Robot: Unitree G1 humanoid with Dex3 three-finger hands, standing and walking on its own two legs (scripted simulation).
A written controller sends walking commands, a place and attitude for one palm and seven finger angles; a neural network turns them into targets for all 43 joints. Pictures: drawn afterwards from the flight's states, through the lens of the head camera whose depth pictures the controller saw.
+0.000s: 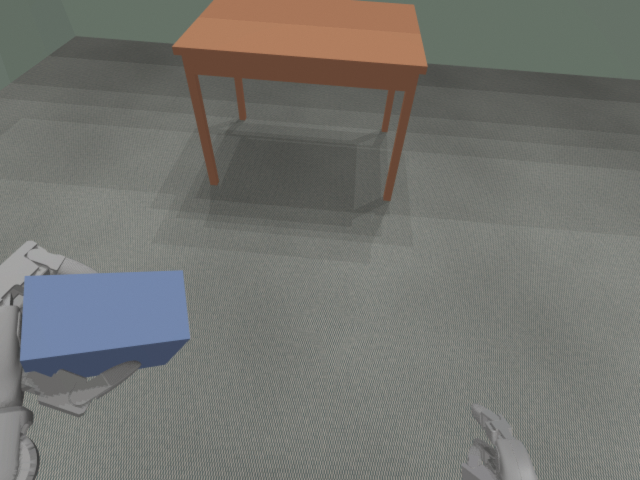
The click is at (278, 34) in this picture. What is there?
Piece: table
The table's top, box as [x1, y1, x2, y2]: [172, 0, 427, 74]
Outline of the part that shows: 172,46 174,54 424,74 427,67 414,6 411,4 356,0 213,0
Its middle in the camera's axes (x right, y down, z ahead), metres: -0.05 -0.90 +1.63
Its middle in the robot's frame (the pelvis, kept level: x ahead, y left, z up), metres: +1.81 +0.14 -0.12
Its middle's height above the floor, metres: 0.65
